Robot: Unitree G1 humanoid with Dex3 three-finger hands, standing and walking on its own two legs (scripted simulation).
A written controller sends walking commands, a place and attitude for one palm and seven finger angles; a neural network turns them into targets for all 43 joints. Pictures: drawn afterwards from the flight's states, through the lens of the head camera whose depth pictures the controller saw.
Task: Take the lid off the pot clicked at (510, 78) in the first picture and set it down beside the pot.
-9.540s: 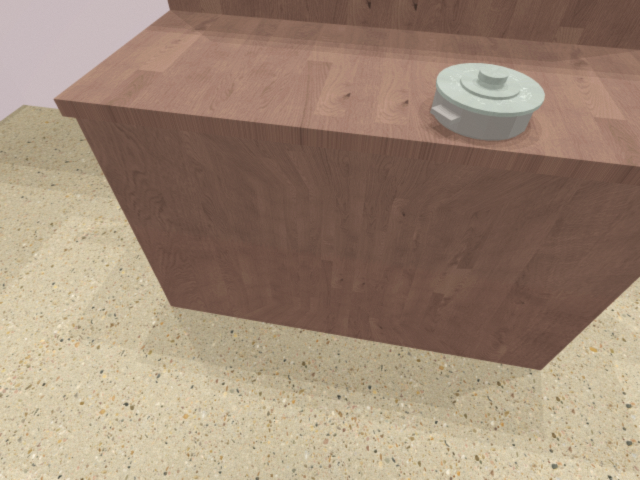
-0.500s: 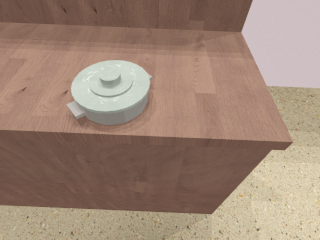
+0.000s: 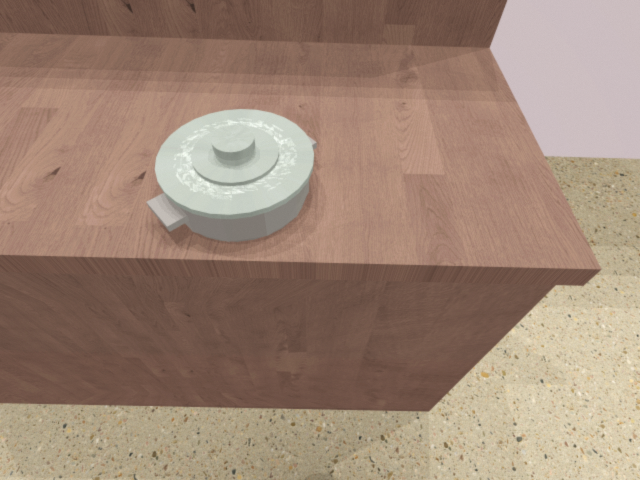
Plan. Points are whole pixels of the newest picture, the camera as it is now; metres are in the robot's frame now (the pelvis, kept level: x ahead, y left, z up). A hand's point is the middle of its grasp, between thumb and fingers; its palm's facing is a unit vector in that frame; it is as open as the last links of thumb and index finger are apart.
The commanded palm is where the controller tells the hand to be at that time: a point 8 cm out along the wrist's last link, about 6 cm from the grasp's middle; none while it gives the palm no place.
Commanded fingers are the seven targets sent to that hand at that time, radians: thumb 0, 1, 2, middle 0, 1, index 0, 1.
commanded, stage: look again from close up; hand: left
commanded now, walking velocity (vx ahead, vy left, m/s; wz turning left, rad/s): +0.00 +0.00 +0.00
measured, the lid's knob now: (233, 142) +0.47 +0.14 +0.16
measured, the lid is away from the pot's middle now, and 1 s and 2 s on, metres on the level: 0.00 0.00 0.00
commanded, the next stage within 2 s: lift the closed hand beside the body in 0.18 s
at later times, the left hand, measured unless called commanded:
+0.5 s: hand (167, 470) +0.14 +0.19 -0.06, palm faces +0.22 -0.94 -0.27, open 6.5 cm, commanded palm +0.08 +0.24 +0.00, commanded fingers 0.00 0.90 0.90 -0.73 -0.88 -0.73 -0.88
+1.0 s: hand (108, 460) +0.13 +0.19 +0.10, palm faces +0.36 -0.84 -0.42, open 3.1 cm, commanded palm +0.07 +0.23 +0.15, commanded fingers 0.00 0.90 0.90 -1.30 -1.50 -1.30 -1.50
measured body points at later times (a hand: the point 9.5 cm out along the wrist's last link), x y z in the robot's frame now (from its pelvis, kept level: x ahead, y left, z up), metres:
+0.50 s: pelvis +0.00 +0.00 +0.00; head -0.03 -0.01 +0.45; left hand +0.12 +0.24 -0.04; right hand +0.15 -0.23 -0.09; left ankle +0.02 +0.07 -0.74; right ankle -0.03 -0.14 -0.74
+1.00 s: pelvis +0.00 -0.05 +0.01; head -0.03 -0.08 +0.45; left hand +0.10 +0.23 +0.13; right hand +0.20 -0.25 -0.07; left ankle +0.02 +0.07 -0.74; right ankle -0.03 -0.14 -0.74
